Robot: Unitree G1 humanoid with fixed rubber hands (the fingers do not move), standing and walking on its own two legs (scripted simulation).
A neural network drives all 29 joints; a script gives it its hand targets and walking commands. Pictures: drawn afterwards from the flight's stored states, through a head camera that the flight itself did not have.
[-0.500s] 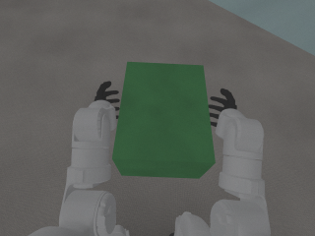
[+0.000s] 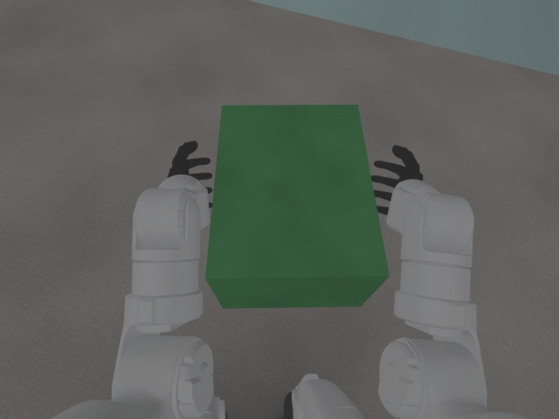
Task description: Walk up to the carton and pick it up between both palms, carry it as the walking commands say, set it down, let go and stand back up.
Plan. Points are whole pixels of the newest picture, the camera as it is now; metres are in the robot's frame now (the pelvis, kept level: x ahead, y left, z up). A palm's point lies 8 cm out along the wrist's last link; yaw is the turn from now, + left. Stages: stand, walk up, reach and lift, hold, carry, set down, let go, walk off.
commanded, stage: carry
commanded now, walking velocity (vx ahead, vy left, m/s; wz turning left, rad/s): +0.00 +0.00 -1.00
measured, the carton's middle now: (291, 205) +0.41 -0.01 +0.01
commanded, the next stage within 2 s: none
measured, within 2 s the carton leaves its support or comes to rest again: neither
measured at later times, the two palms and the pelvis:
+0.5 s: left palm (379, 232) +0.32 -0.11 +0.10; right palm out of the picture +0.17 -0.36 +0.11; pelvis -0.06 -0.03 +0.00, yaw -29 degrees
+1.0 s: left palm (537, 351) +0.18 -0.24 +0.12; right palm out of the picture -0.06 -0.40 +0.11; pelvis -0.14 -0.03 -0.01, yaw -59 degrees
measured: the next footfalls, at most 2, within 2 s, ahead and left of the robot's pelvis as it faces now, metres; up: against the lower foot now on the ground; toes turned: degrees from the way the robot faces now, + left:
right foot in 0.28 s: -0.01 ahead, -0.18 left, +0.00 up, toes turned -27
left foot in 0.62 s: +0.05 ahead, +0.05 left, +0.00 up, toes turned -29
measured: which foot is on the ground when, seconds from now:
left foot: down 0.00-0.28, up 0.30-0.60, down 0.62-0.96, up 0.98-1.00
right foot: up 0.00-0.26, down 0.28-0.64, up 0.66-0.94, down 0.96-1.00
